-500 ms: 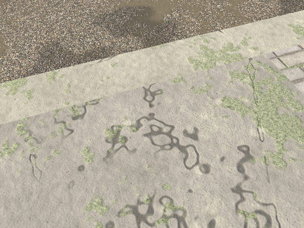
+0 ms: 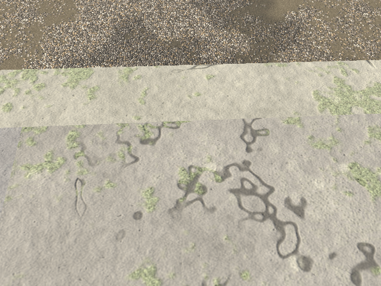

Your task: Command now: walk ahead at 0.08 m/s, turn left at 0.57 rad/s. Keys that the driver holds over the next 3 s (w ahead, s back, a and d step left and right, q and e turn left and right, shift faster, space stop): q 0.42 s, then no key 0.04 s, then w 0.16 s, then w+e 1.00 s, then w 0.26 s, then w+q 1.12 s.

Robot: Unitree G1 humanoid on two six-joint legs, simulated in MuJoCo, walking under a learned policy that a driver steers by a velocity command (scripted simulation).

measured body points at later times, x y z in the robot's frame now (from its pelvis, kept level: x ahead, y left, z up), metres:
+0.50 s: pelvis +0.05 -0.06 +0.01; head +0.09 -0.07 +0.46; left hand +0.10 +0.25 -0.08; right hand +0.29 -0.29 -0.09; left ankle +0.00 +0.07 -0.65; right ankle +0.10 -0.17 -0.73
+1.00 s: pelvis +0.16 +0.01 +0.00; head +0.18 +0.02 +0.45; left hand +0.25 +0.30 -0.11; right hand +0.25 -0.26 -0.11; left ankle +0.00 +0.07 -0.73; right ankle +0.36 -0.10 -0.68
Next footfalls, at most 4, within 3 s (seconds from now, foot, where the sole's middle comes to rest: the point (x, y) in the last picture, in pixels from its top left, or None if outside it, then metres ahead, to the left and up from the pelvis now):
0.28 right None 0.14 -0.16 -0.77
0.68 left None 0.04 0.08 -0.77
1.14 right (208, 276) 0.43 -0.06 -0.77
1.62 left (149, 201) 0.71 0.14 -0.77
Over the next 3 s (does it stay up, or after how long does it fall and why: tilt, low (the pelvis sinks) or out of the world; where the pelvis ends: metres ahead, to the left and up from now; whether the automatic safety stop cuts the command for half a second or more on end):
stays up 1.13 0.00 0.00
